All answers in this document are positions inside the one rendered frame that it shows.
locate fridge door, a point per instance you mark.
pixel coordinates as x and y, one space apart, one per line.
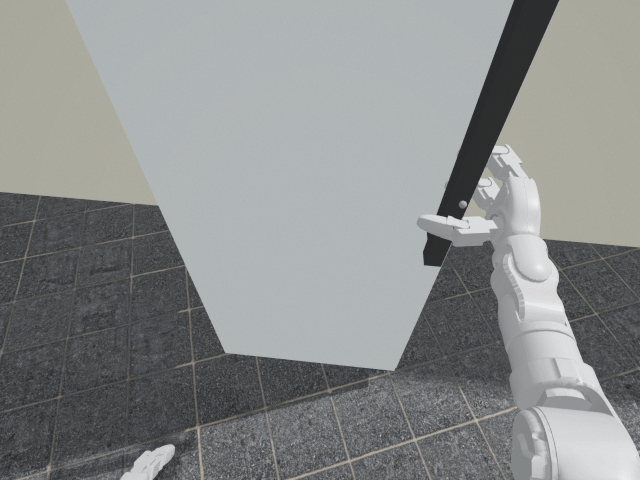
291 146

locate handle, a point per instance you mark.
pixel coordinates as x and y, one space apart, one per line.
520 39

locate robot left hand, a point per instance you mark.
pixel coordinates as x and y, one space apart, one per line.
146 467

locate robot right forearm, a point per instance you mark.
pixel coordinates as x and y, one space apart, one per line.
547 368

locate robot right hand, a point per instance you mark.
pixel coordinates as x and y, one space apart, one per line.
517 205

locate robot right upper arm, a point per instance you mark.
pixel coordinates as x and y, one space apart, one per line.
563 444

